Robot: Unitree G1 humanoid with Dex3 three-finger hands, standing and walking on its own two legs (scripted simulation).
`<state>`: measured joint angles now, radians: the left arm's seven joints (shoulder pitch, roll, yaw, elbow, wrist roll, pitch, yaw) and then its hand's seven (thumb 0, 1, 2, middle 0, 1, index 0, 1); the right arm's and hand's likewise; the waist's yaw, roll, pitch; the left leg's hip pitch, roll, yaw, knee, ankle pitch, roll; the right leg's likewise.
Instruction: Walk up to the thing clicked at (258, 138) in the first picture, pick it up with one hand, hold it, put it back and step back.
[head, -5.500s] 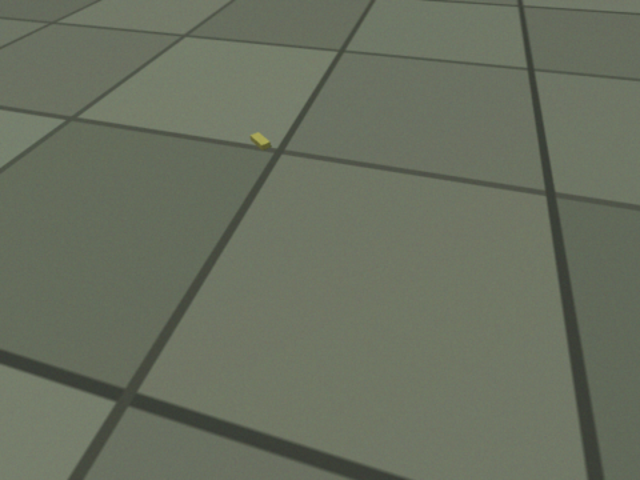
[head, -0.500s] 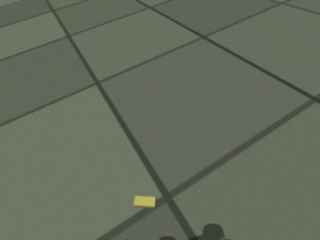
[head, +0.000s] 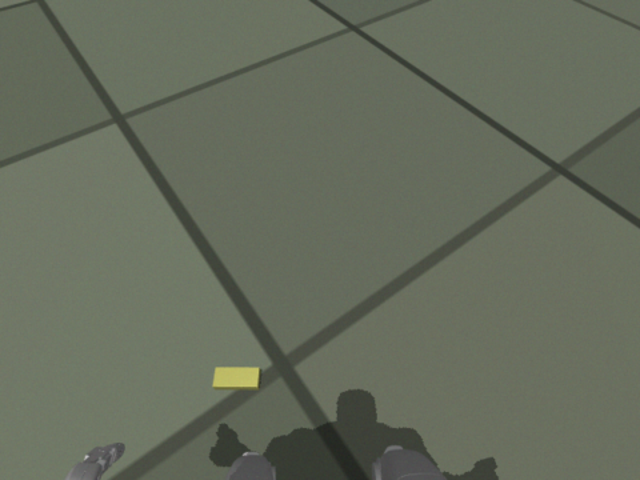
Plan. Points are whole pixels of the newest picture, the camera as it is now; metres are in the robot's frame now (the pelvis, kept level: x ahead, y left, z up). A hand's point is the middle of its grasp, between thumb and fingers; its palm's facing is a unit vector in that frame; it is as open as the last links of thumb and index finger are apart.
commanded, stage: walk up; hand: left
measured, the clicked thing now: (237, 378) +0.43 +0.25 -0.71
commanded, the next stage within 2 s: stand in 1.72 s
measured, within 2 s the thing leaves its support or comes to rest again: neither
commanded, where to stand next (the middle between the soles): +0.06 -0.01 m, yaw +0 degrees
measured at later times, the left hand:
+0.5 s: hand out of the picture +0.09 +0.24 -0.11, palm faces -0.04 -0.93 -0.37, open 7.4 cm
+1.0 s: hand out of the picture +0.10 +0.24 -0.10, palm faces -0.05 -0.95 -0.32, open 7.4 cm
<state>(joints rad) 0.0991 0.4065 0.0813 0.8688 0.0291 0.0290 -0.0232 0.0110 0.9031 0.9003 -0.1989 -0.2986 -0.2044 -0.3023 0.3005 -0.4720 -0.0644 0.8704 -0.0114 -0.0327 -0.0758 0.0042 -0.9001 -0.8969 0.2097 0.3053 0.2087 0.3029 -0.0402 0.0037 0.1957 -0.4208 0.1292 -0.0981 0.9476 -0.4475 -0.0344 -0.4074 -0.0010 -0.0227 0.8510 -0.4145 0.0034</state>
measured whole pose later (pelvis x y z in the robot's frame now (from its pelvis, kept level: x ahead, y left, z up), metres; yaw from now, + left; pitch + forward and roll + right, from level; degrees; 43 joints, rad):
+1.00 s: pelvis +0.00 +0.00 +0.05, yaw -2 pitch -3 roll +0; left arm 0.07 0.35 0.00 1.14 0.00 -0.01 -0.02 0.01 0.90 0.90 -0.20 -0.30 -0.21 -0.30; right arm 0.08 -0.35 -0.01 1.15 -0.01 -0.01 0.01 0.00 -0.91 -0.90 0.21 0.30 0.20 0.30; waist -0.01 -0.01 0.06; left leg -0.16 0.01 0.06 0.35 -0.15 0.01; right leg -0.15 -0.01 0.02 0.35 -0.15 0.02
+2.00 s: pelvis +0.03 -0.01 +0.06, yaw -1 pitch -1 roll +0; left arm 0.10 0.34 0.00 1.15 0.01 -0.02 -0.01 0.01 0.90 0.90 -0.20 -0.30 -0.21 -0.30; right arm 0.09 -0.35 -0.02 1.17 -0.01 -0.01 0.01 0.01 -0.91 -0.90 0.21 0.30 0.20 0.30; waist -0.01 0.01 0.04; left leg -0.11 0.01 0.04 0.29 -0.15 0.00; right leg -0.10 -0.01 0.00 0.31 -0.18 0.01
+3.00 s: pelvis +0.05 -0.02 +0.06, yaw -1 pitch -2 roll +0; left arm 0.10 0.35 0.00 1.14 0.01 -0.01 0.00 0.01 0.90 0.90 -0.20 -0.30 -0.21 -0.30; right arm 0.09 -0.35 0.00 1.14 -0.01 -0.01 0.00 0.00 -0.91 -0.90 0.21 0.30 0.20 0.30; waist -0.01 0.01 0.04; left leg -0.08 0.03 0.03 0.28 -0.17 -0.02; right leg -0.06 0.00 -0.01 0.27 -0.19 0.00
